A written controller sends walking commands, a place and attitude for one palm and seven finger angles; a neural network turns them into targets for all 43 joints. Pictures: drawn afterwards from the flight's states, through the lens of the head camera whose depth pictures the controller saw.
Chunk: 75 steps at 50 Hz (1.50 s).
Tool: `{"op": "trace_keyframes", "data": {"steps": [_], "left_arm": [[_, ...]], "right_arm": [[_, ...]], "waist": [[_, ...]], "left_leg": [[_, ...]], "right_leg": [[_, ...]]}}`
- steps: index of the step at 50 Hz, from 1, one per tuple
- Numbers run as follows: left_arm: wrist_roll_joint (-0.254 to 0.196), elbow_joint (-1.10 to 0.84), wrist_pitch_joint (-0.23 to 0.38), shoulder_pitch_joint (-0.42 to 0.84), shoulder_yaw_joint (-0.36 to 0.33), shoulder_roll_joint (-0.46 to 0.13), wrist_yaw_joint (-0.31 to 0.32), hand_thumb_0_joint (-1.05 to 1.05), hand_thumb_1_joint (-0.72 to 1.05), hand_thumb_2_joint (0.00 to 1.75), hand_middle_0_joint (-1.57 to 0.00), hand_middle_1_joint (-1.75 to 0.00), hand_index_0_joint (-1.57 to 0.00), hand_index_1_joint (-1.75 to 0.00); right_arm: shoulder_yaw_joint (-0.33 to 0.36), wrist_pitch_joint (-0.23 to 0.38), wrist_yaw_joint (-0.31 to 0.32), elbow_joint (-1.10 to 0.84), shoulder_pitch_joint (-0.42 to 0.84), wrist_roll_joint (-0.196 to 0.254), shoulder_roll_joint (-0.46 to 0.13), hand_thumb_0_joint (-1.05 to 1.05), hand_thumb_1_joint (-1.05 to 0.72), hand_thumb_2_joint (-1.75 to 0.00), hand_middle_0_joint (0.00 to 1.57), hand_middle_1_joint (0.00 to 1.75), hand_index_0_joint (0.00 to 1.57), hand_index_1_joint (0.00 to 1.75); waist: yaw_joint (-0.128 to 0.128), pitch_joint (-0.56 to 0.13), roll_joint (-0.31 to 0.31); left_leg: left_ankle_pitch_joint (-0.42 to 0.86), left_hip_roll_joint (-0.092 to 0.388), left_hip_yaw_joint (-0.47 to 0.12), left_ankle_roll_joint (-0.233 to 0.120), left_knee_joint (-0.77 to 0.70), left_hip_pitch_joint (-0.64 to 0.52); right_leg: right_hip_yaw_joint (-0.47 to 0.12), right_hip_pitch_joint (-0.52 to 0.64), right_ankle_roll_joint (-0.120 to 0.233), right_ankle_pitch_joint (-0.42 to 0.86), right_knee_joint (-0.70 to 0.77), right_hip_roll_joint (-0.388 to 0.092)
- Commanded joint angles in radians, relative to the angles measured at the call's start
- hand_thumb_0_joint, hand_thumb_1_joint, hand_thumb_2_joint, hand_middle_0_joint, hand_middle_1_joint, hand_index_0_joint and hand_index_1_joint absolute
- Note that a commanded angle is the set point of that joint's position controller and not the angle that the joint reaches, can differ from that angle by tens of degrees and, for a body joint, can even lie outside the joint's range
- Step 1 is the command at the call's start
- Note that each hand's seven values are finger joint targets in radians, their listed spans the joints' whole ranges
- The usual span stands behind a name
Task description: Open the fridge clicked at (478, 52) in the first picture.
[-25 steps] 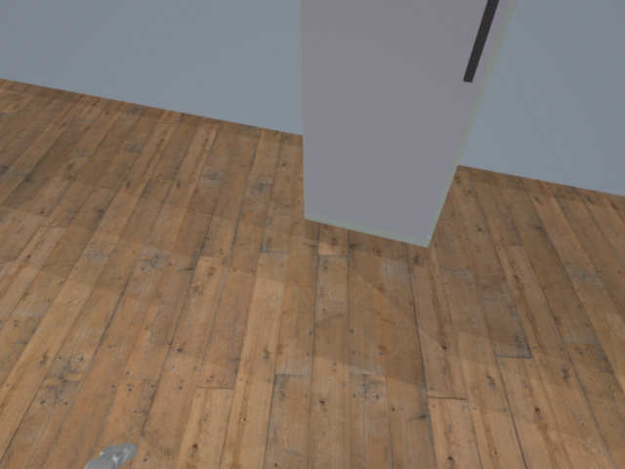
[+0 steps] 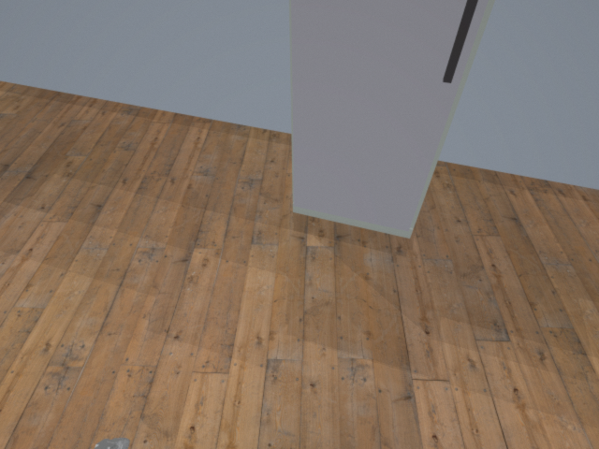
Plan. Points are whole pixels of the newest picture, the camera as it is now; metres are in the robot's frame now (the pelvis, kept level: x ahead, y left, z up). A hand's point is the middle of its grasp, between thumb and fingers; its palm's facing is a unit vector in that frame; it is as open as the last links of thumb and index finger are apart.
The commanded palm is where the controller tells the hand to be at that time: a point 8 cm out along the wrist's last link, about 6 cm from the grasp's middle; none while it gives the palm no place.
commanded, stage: stand and wait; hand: right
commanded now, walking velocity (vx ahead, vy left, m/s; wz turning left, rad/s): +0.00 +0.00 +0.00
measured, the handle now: (465, 18) +1.05 -0.36 +0.15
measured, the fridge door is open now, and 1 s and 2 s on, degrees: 0 0 0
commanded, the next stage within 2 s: look at it before walking up in 0.54 s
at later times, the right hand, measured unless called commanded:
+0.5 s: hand out of the picture +0.06 -0.24 -0.15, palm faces -0.03 +0.94 -0.33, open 7.4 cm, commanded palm none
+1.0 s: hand out of the picture +0.06 -0.24 -0.16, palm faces -0.03 +0.94 -0.33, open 7.4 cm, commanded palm none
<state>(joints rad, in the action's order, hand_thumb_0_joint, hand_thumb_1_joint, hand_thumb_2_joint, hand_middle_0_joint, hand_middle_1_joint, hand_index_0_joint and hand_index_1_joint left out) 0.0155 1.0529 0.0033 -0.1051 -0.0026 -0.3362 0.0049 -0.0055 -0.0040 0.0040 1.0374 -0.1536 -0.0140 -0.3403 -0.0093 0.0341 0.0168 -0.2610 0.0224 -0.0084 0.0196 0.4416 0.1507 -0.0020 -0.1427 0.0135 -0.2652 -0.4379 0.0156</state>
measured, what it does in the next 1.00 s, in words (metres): stands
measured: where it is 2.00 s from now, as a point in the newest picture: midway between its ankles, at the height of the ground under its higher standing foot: outside the picture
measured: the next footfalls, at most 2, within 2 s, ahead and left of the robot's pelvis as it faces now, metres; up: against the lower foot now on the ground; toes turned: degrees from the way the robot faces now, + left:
left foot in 1.96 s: +0.36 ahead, +0.10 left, +0.00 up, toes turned +13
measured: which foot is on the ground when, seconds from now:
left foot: down 0.00-1.00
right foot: down 0.00-1.00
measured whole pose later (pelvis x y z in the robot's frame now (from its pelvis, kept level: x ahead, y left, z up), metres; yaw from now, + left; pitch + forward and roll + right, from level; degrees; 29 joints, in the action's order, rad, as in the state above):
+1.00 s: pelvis -0.01 +0.01 +0.00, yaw +0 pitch -2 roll +0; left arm 0.01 1.12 0.01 -0.11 0.00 -0.34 0.00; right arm -0.01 0.01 0.00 1.09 -0.14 -0.01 -0.34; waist -0.01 0.04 0.01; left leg -0.20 0.00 0.00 0.00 0.37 0.15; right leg -0.01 -0.14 -0.01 -0.21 -0.37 0.00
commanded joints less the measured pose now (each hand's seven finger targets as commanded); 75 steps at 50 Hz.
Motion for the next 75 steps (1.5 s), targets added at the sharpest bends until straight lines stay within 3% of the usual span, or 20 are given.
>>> {"op": "trace_keyframes", "data": {"steps": [1, 18, 34, 42, 62, 64, 65, 67, 69, 70, 71, 73, 74, 75], "left_arm": [[-0.006, -0.068, 0.027, 0.061, -0.041, -0.201, 0.011, 0.0, 0.9, 0.9, -0.2, -0.3, -0.2, -0.3], [-0.006, -0.012, 0.027, 0.04, -0.033, -0.207, 0.005, 0.0, 0.9, 0.9, -0.2, -0.3, -0.2, -0.3], [-0.007, 0.0, 0.031, 0.031, -0.033, -0.203, 0.006, 0.0, 0.9, 0.9, -0.2, -0.3, -0.2, -0.3], [-0.008, 0.001, 0.029, 0.037, -0.032, -0.201, 0.007, 0.0, 0.9, 0.9, -0.2, -0.3, -0.2, -0.3], [-0.009, -0.002, 0.03, 0.049, -0.031, -0.208, 0.008, 0.0, 0.9, 0.9, -0.2, -0.3, -0.2, -0.3], [-0.001, 0.029, 0.012, -0.019, 0.0, -0.074, 0.002, 0.0, 0.9, 0.9, -0.2, -0.3, -0.2, -0.3], [0.002, 0.033, 0.006, -0.039, -0.002, -0.068, -0.002, 0.0, 0.9, 0.9, -0.2, -0.3, -0.2, -0.3], [0.009, 0.028, 0.0, -0.05, -0.007, -0.069, -0.006, 0.0, 0.9, 0.9, -0.2, -0.3, -0.2, -0.3], [0.012, 0.012, 0.0, -0.057, -0.01, -0.058, -0.007, 0.0, 0.9, 0.9, -0.2, -0.3, -0.2, -0.3], [0.011, 0.006, 0.002, -0.069, -0.011, -0.048, -0.007, 0.0, 0.9, 0.9, -0.2, -0.3, -0.2, -0.3], [0.01, -0.004, 0.008, -0.073, -0.015, -0.036, -0.007, 0.0, 0.9, 0.9, -0.2, -0.3, -0.2, -0.3], [0.007, -0.012, 0.022, -0.101, -0.02, -0.023, -0.008, 0.0, 0.9, 0.9, -0.2, -0.3, -0.2, -0.3], [0.004, -0.007, 0.03, -0.136, -0.022, -0.011, -0.008, 0.0, 0.9, 0.9, -0.2, -0.3, -0.2, -0.3], [0.001, 0.012, 0.037, -0.19, -0.024, 0.0, -0.007, 0.0, 0.9, 0.9, -0.2, -0.3, -0.2, -0.3]], "right_arm": [[0.042, 0.026, 0.012, -0.068, 0.061, 0.004, -0.204, 0.0, -0.9, -0.9, 0.2, 0.3, 0.2, 0.3], [0.037, 0.028, 0.007, -0.026, 0.064, 0.004, -0.207, 0.0, -0.9, -0.9, 0.2, 0.3, 0.2, 0.3], [0.038, 0.033, 0.008, -0.019, 0.057, 0.004, -0.206, 0.0, -0.9, -0.9, 0.2, 0.3, 0.2, 0.3], [0.038, 0.033, 0.008, -0.016, 0.057, 0.003, -0.206, 0.0, -0.9, -0.9, 0.2, 0.3, 0.2, 0.3], [0.037, 0.035, 0.009, -0.015, 0.055, 0.003, -0.208, 0.0, -0.9, -0.9, 0.2, 0.3, 0.2, 0.3], [0.01, 0.014, 0.012, 0.022, -0.023, 0.004, -0.079, 0.0, -0.9, -0.9, 0.2, 0.3, 0.2, 0.3], [0.011, 0.008, 0.01, 0.027, -0.051, -0.001, -0.08, 0.0, -0.9, -0.9, 0.2, 0.3, 0.2, 0.3], [0.023, 0.0, -0.001, 0.024, -0.073, -0.007, -0.1, 0.0, -0.9, -0.9, 0.2, 0.3, 0.2, 0.3], [0.038, -0.001, -0.006, 0.02, -0.114, -0.009, -0.117, 0.0, -0.9, -0.9, 0.2, 0.3, 0.2, 0.3], [0.045, 0.001, -0.005, 0.02, -0.14, -0.009, -0.128, 0.0, -0.9, -0.9, 0.2, 0.3, 0.2, 0.3], [0.052, 0.006, -0.003, 0.017, -0.162, -0.007, -0.13, 0.0, -0.9, -0.9, 0.2, 0.3, 0.2, 0.3], [0.061, 0.021, -0.001, 0.009, -0.169, -0.005, -0.119, 0.0, -0.9, -0.9, 0.2, 0.3, 0.2, 0.3], [0.063, 0.025, -0.001, 0.004, -0.163, -0.004, -0.104, 0.0, -0.9, -0.9, 0.2, 0.3, 0.2, 0.3], [0.062, 0.027, -0.002, -0.002, -0.143, -0.002, -0.084, 0.0, -0.9, -0.9, 0.2, 0.3, 0.2, 0.3]], "waist": [[0.009, -0.075, -0.015], [0.006, -0.037, -0.015], [0.008, -0.074, -0.02], [0.006, -0.054, -0.016], [0.004, -0.079, -0.018], [0.004, -0.092, -0.008], [-0.002, -0.08, 0.001], [-0.008, 0.02, 0.041], [-0.02, 0.078, 0.095], [-0.021, 0.076, 0.132], [-0.024, 0.089, 0.154], [-0.007, 0.096, 0.132], [0.013, 0.082, 0.092], [0.038, 0.071, 0.051]], "left_leg": [[0.234, 0.1, -0.079, -0.05, -0.067, -0.025], [0.084, 0.097, -0.105, -0.049, -0.129, 0.012], [0.145, 0.099, -0.102, -0.05, -0.127, -0.007], [0.144, 0.099, -0.103, -0.049, -0.133, -0.004], [0.233, 0.104, -0.089, -0.046, -0.126, -0.039], [0.056, 0.096, -0.082, -0.029, -0.123, -0.037], [-0.083, 0.093, -0.097, -0.033, -0.132, -0.022], [-0.29, 0.101, -0.148, -0.055, -0.17, 0.025], [-0.404, 0.137, -0.22, -0.092, -0.209, 0.035], [-0.44, 0.172, -0.265, -0.117, -0.237, 0.011], [-0.444, 0.213, -0.308, -0.143, -0.261, 0.011], [-0.329, 0.236, -0.308, -0.175, -0.237, 0.018], [-0.254, 0.221, -0.265, -0.172, -0.19, 0.047], [-0.199, 0.177, -0.19, -0.151, -0.122, 0.106]], "right_leg": [[-0.092, 0.006, 0.026, 0.239, 0.078, -0.122], [-0.104, -0.01, 0.019, 0.122, 0.127, -0.123], [-0.104, 0.011, 0.015, 0.173, 0.123, -0.13], [-0.104, 0.002, 0.014, 0.167, 0.125, -0.129], [-0.104, 0.032, 0.015, 0.246, 0.125, -0.135], [-0.076, 0.028, -0.004, 0.106, 0.102, -0.121], [-0.07, 0.003, 0.0, -0.012, 0.084, -0.111], [-0.057, -0.11, 0.002, -0.21, 0.06, -0.081], [-0.021, -0.206, -0.001, -0.259, -0.029, -0.048], [0.015, -0.24, -0.003, -0.237, -0.102, -0.04], [0.042, -0.258, -0.004, -0.198, -0.164, -0.043], [0.05, -0.241, -0.002, -0.158, -0.175, -0.066], [0.057, -0.175, 0.001, -0.132, -0.109, -0.073], [0.054, -0.076, 0.009, -0.115, -0.046, -0.079]]}}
